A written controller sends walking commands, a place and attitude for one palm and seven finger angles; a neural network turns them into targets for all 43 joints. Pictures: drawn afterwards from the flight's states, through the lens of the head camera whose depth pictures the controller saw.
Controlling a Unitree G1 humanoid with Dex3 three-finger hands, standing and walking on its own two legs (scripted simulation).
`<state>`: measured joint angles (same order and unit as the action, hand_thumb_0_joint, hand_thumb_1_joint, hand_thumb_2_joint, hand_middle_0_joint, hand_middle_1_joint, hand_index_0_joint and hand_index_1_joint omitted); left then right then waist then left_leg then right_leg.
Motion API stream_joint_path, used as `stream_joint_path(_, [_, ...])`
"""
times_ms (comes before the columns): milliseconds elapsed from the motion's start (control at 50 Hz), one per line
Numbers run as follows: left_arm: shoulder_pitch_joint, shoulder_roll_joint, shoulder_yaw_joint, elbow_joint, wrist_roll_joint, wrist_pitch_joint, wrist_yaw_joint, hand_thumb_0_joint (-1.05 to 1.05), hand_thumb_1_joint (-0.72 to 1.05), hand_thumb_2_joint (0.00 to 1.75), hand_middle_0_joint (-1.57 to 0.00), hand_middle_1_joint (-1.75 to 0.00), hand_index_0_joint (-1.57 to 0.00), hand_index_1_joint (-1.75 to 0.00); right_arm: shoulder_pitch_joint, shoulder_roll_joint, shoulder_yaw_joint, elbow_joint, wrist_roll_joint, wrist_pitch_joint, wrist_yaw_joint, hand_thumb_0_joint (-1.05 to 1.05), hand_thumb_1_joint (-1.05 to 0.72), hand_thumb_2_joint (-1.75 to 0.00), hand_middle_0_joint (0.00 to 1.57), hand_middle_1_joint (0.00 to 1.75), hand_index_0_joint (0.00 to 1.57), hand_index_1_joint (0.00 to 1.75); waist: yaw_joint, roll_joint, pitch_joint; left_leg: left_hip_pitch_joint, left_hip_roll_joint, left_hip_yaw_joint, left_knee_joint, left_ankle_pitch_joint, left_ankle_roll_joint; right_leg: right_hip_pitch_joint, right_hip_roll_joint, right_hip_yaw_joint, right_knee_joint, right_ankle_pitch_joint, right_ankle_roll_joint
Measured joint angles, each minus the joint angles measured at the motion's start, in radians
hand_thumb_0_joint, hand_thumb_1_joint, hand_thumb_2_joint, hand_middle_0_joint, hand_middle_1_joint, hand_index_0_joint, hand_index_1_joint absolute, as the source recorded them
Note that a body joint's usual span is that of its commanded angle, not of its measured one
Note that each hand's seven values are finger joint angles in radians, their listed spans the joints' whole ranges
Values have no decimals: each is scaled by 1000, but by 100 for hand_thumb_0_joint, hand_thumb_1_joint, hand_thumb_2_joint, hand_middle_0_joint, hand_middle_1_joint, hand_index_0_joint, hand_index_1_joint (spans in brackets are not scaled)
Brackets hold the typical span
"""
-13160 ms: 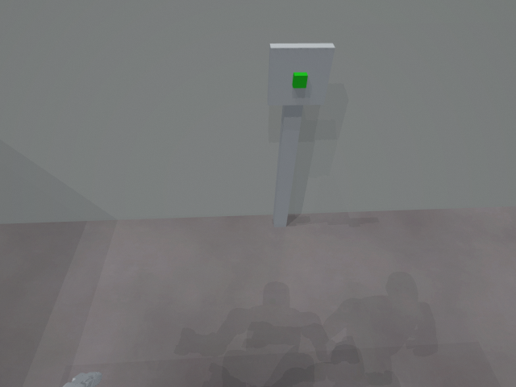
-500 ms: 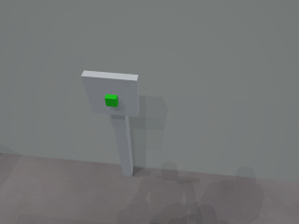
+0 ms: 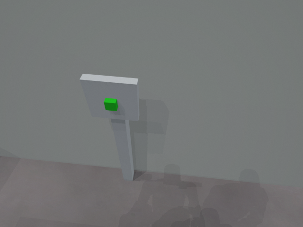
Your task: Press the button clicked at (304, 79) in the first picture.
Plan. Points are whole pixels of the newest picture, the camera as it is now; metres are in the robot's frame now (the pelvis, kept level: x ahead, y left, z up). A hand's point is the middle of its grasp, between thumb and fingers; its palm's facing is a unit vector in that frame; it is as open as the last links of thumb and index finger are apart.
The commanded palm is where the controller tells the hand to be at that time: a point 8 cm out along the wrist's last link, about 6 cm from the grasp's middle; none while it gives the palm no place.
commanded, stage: look again from close up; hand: left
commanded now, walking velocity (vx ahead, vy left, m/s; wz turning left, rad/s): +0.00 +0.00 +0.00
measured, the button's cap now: (111, 103) +0.49 +0.17 +0.02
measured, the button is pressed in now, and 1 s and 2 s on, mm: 0 0 0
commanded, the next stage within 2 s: raise the hand and make a fist in 0.08 s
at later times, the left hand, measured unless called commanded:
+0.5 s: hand (95, 208) +0.17 +0.15 -0.02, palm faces -0.05 -1.00 +0.00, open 6.1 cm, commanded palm +0.11 +0.23 -0.05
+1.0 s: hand (76, 221) +0.14 +0.19 -0.03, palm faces -0.04 -1.00 -0.03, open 3.2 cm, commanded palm +0.11 +0.25 -0.03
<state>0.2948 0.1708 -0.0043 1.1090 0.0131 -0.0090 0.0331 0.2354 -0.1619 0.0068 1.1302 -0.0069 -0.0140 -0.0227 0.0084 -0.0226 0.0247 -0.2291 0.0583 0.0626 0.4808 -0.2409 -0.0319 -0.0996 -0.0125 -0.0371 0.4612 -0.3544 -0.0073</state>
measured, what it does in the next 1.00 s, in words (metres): lowers itself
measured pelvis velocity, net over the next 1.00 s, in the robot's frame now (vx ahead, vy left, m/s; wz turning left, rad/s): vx -0.08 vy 0.01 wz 0.01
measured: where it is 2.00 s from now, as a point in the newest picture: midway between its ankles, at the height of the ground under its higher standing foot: outside the picture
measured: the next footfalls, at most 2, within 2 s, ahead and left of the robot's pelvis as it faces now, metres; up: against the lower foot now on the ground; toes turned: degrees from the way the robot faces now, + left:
none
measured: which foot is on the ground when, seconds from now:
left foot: down 0.00-1.00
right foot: down 0.00-1.00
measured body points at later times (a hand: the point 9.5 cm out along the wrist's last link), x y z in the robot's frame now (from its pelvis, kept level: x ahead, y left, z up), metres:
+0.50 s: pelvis -0.05 +0.00 -0.06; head -0.01 -0.01 +0.39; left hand +0.17 +0.21 -0.02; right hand +0.16 -0.26 -0.12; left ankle +0.01 +0.14 -0.74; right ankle -0.07 -0.11 -0.74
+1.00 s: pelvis -0.08 +0.01 -0.08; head -0.03 +0.02 +0.36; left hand +0.14 +0.25 -0.03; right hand +0.08 -0.21 -0.17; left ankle +0.01 +0.14 -0.74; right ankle -0.07 -0.11 -0.74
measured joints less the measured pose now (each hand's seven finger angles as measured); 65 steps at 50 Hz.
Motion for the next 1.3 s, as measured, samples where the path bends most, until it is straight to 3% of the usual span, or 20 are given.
stream_joint_path(200, [11, -15, -2, 5, 2, -6, 8, 0, 90, 90, -20, -30, -20, -30, 5, -4, -1, -4, 1, 3, 0, 0, -92, -90, 20, 30, 20, 29, 2, 12, -2, -15, 7, -6, 16, 1, 1, 2, 7, -6, -14, 7, 1])
stream_joint_path(220, [64, -19, -2, -161, -45, 54, 9, 0, 90, 90, -20, -30, -20, -30, 19, -11, 1, -50, 12, -7, -3, 0, -92, -90, 20, 30, 20, 29, -1, 19, 7, -22, 10, -7, 29, -7, 3, -2, 10, -8, -10, 9, 2])
stream_joint_path(240, [124, -13, 7, -352, -67, 72, 27, 1, 92, 90, -21, -30, -20, -30, 42, -14, 2, -97, 19, -52, -17, 0, -92, -90, 20, 30, 20, 29, 5, 17, 14, -19, 6, -2, 25, -11, 4, -14, 5, -3, 12, 3, 1])
stream_joint_path(260, [173, -2, 15, -511, -89, 52, 52, 2, 94, 90, -22, -30, -21, -30, 60, -15, -2, -137, 28, -103, -30, 1, -92, -90, 20, 30, 20, 29, 8, 12, 9, -24, -3, 3, 23, -8, 4, -35, -6, -2, 45, -8, 0])
stream_joint_path(320, [201, 9, 29, -828, -146, -22, 71, 3, 95, 90, -24, -34, -24, -34, 71, -39, -21, -243, 47, -201, -47, 1, -92, -90, 20, 30, 20, 29, -15, 36, -19, -89, -25, -19, 74, -9, 10, -93, -29, -27, 116, -47, 7])
stream_joint_path(380, [115, -4, 64, -918, -168, -184, 5, 2, 95, 90, -28, -39, -28, -39, 21, -68, -39, -330, 29, -233, -42, 1, -91, -90, 20, 30, 21, 29, -39, 65, -79, -232, -25, -37, 183, -34, 13, -230, -34, -40, 230, -79, 8])
stream_joint_path(460, [30, -26, 96, -914, -216, -433, -206, 1, 93, 90, -36, -48, -36, -48, -62, -76, -69, -441, 17, -237, -5, 1, -91, -90, 20, 30, 20, 29, -30, 38, -148, -444, -7, -25, 366, -89, 5, -460, -28, -17, 440, -146, -1])
stream_joint_path(520, [31, -27, 102, -912, -238, -526, -361, 1, 92, 90, -44, -56, -43, -56, -103, -85, -86, -531, 23, -221, 15, 1, -91, -90, 20, 30, 20, 29, -18, 13, -163, -567, 5, -27, 501, -134, -1, -585, -22, -11, 581, -196, -9])
stream_joint_path(580, [89, -23, 109, -952, -261, -496, -394, 1, 91, 90, -52, -64, -52, -64, -119, -90, -95, -607, 31, -191, 10, 1, -91, -90, 20, 30, 20, 29, -1, 0, -166, -642, 13, -37, 600, -169, -2, -653, -17, -15, 676, -234, -9])
stream_joint_path(660, [173, -3, 120, -1046, -259, -452, -330, 1, 90, 90, -63, -76, -63, -76, -111, -83, -82, -658, 31, -167, -12, 1, -91, -90, 20, 30, 20, 29, 19, 12, -157, -699, 21, -72, 680, -194, -1, -686, -6, -44, 732, -256, -19])
stream_joint_path(740, [173, 35, 120, -1137, -256, -465, -305, 2, 90, 90, -74, -88, -73, -88, -86, -65, -41, -645, 26, -170, -31, 1, -91, -90, 20, 30, 20, 29, 29, 36, -149, -743, 26, -108, 720, -197, 0, -705, 5, -76, 745, -254, -22])
stream_joint_path(800, [121, 54, 113, -1158, -265, -438, -327, 2, 90, 90, -82, -97, -82, -97, -66, -44, -9, -613, 30, -172, -37, 1, -91, -90, 20, 30, 20, 30, 23, 54, -141, -759, 28, -120, 724, -189, 2, -712, 9, -86, 738, -242, -20])
stream_joint_path(860, [79, 64, 113, -1154, -269, -366, -343, 1, 90, 90, -90, -106, -90, -106, -38, -20, 10, -588, 34, -163, -38, 1, -91, -90, 20, 30, 21, 30, 6, 66, -135, -749, 29, -113, 703, -176, 6, -705, 10, -80, 714, -223, -15])
stream_joint_path(940, [89, 63, 130, -1156, -279, -295, -322, 1, 90, 90, -101, -118, -101, -118, 9, -4, 14, -575, 35, -148, -37, 1, -90, -90, 20, 30, 21, 30, -19, 71, -137, -712, 30, -88, 654, -160, 15, -680, 8, -57, 668, -198, -4])
stream_joint_path(1120, [139, 67, 151, -1174, -282, -356, -289, 1, 90, 90, -122, -141, -122, -141, 51, -57, -16, -576, 34, -162, -36, 1, -90, -90, 20, 30, 21, 30, -29, 65, -139, -683, 19, -63, 626, -159, 34, -655, -4, -37, 633, -186, 16])
stream_joint_path(1300, [136, 76, 143, -1208, -274, -328, -291, 1, 90, 90, -129, -148, -128, -148, 2, -73, -21, -617, 39, -169, -36, 1, -91, -90, 20, 30, 20, 30, -18, 56, -130, -649, 11, -65, 609, -161, 43, -611, -10, -40, 602, -181, 25])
